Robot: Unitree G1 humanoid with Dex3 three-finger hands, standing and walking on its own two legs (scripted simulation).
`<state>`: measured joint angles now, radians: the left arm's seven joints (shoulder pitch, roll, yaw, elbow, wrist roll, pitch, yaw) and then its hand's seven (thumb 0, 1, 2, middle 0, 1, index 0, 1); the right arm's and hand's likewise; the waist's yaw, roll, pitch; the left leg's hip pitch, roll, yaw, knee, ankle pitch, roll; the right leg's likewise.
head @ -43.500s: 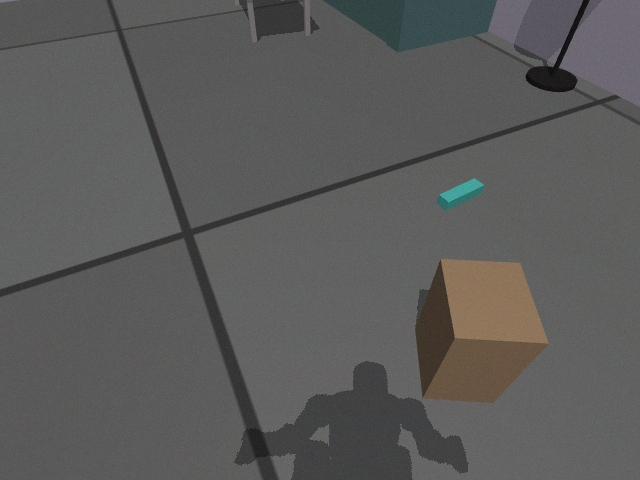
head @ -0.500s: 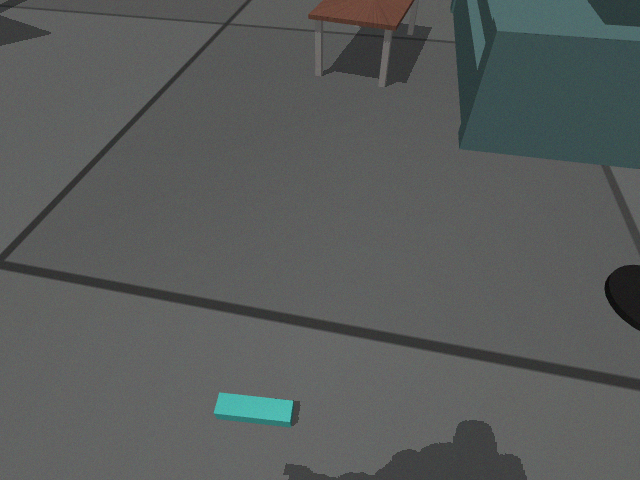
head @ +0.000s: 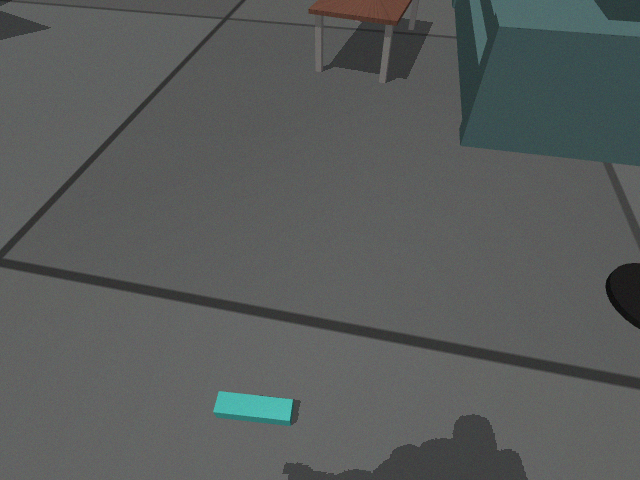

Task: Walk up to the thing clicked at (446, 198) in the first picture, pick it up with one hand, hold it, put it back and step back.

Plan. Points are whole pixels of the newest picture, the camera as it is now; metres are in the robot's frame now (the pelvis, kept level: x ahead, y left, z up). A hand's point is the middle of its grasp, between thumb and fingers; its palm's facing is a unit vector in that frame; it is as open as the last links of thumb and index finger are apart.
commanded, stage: stand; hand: left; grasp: from above
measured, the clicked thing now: (254, 408) +0.43 +0.24 -0.75
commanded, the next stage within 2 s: rise first in 0.56 s
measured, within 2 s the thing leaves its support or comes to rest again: neither
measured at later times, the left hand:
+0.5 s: hand out of the picture +0.07 +0.26 -0.16, palm faces -0.03 -0.94 -0.35, open 7.3 cm
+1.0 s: hand (162, 473) +0.16 +0.25 -0.18, palm faces -0.06 -0.93 -0.37, open 10.8 cm
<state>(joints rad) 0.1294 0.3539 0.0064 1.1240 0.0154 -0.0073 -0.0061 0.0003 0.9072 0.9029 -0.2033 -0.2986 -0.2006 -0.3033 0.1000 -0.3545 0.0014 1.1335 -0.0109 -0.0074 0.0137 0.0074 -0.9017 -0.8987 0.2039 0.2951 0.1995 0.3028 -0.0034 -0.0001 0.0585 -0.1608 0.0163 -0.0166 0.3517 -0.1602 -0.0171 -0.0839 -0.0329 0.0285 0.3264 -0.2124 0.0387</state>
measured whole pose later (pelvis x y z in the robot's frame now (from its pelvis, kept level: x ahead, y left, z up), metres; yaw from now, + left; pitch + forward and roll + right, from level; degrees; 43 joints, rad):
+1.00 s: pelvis +0.00 +0.00 -0.03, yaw +0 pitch +8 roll -1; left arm -0.01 0.34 0.16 0.94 0.15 0.11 -0.04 0.00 0.15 1.00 -0.06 -0.91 -0.06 -0.91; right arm 0.24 -0.24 -0.02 0.72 0.02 -0.03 -0.01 0.01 -0.90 -0.90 0.20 0.30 0.20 0.30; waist -0.04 0.00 -0.03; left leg -0.52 0.03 -0.03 0.69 -0.31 -0.02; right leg -0.45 -0.01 0.03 0.67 -0.36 0.03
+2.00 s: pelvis -0.07 +0.00 -0.28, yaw -3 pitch +33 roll -4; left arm -0.23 0.52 0.17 0.74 0.69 -0.15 0.05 -0.01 -0.57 1.04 -0.08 -1.05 -0.06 -1.07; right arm 0.06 -0.29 -0.05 0.65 -0.03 -0.15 0.05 0.01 -0.90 -0.90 0.20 0.30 0.20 0.30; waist -0.02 0.01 -0.16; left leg -1.81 0.02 -0.10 1.86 -0.64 -0.04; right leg -1.70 0.03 0.01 1.86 -0.74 0.05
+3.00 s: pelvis -0.09 +0.01 -0.45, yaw -10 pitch +32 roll -10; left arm -0.80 0.86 0.18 1.31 1.31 -0.41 0.34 -0.01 -0.54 1.04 -0.07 -0.96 -0.06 -0.98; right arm 0.04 -0.24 0.06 0.76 -0.17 0.03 0.12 0.00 -0.90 -0.90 0.20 0.29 0.20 0.30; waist -0.15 -0.05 -0.03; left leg -2.32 0.01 -0.22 2.40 -0.64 -0.05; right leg -2.16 0.10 -0.06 2.34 -0.75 0.06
